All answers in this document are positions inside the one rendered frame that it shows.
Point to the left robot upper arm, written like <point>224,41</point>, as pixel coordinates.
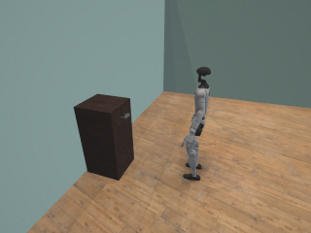
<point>201,95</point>

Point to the right robot foot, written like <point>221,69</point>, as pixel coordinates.
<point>197,167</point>

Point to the drawer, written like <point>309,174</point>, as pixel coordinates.
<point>117,116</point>

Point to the robot left hand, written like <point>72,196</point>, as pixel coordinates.
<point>188,139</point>

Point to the robot left forearm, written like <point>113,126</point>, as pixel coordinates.
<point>197,120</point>

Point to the robot right hand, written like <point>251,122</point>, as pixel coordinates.
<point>194,115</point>

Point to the humanoid robot torso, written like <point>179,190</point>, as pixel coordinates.
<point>196,108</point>

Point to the cabinet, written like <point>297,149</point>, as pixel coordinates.
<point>107,152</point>

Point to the handle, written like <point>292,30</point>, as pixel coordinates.
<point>126,116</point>

